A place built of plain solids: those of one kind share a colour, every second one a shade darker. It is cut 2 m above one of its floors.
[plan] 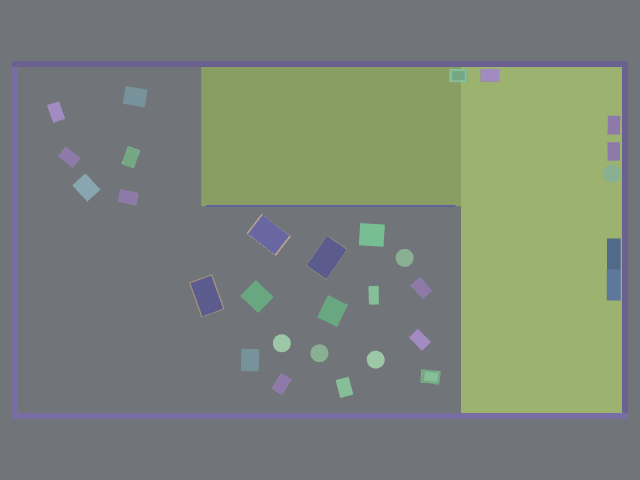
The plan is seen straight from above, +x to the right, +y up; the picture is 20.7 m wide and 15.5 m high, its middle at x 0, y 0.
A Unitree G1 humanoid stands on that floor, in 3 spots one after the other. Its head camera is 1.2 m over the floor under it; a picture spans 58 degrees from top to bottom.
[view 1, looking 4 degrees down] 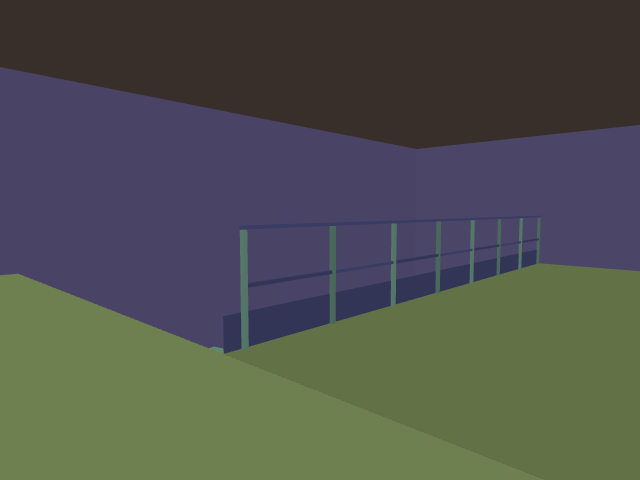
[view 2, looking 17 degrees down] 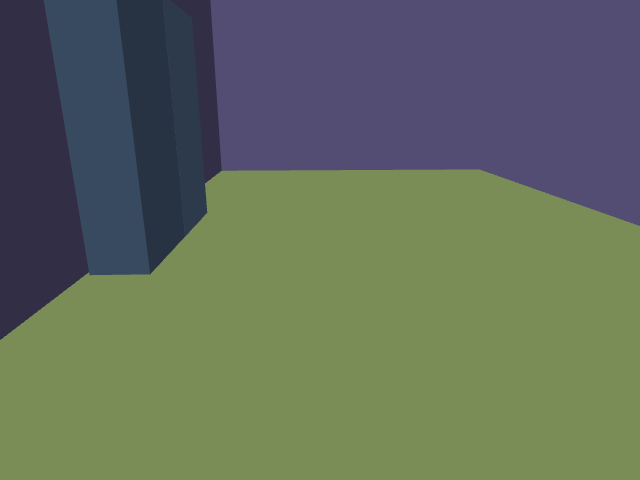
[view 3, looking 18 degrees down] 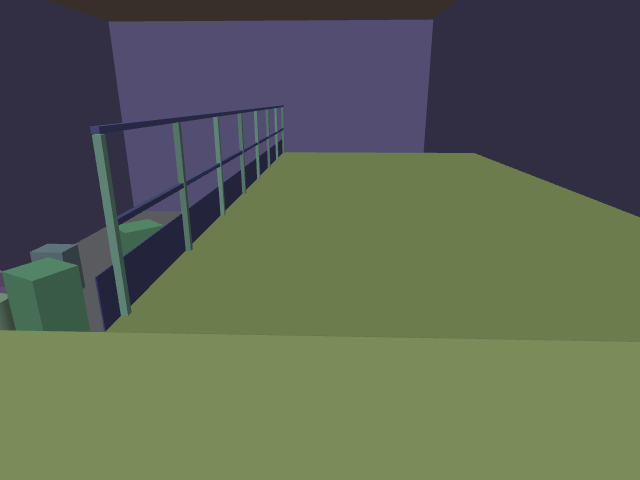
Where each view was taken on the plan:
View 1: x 6.59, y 4.08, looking -137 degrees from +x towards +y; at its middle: wall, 14.20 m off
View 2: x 8.10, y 3.12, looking -92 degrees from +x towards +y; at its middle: floor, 4.10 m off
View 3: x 6.59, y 2.32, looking -178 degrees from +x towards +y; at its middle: floor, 3.88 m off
